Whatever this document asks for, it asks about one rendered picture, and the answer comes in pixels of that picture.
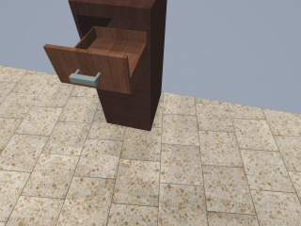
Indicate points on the cabinet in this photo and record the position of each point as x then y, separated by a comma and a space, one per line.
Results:
136, 110

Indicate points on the drawer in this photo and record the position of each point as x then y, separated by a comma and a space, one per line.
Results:
118, 54

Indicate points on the handle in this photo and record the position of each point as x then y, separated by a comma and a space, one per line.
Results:
84, 79

